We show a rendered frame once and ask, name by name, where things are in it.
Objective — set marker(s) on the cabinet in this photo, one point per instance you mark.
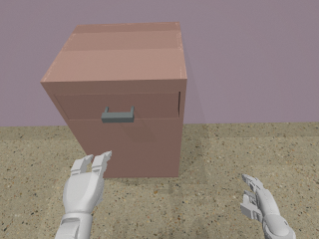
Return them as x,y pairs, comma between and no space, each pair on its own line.
117,58

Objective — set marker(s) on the right robot forearm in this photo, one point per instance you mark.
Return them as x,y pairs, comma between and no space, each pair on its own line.
276,227

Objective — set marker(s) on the right robot hand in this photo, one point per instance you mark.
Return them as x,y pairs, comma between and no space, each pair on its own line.
256,206

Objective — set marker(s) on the drawer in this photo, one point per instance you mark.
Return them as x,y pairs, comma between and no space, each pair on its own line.
147,105

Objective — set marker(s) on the left robot forearm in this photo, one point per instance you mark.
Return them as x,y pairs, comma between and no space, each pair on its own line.
75,225

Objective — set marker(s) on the handle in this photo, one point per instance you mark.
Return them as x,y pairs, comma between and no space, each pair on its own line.
118,116

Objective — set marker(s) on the left robot hand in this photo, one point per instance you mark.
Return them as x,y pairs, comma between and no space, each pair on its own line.
84,190

